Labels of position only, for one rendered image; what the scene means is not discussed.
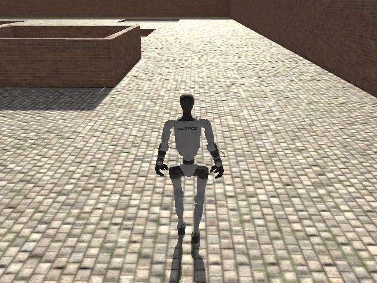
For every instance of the robot right upper arm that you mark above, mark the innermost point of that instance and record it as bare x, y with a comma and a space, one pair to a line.
205, 123

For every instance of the robot right forearm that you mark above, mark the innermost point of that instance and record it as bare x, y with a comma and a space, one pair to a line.
216, 156

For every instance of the right robot foot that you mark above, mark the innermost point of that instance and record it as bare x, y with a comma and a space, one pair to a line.
195, 238

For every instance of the robot left upper arm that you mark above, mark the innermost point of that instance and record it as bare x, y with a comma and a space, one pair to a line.
169, 124

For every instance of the left robot hand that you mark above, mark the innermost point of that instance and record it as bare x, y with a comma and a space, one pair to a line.
162, 167

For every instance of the robot left forearm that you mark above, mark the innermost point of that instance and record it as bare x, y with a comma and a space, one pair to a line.
160, 156

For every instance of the right robot hand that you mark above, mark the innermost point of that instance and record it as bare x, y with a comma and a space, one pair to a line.
218, 169

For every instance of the robot right shin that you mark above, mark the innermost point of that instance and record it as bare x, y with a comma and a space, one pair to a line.
198, 210

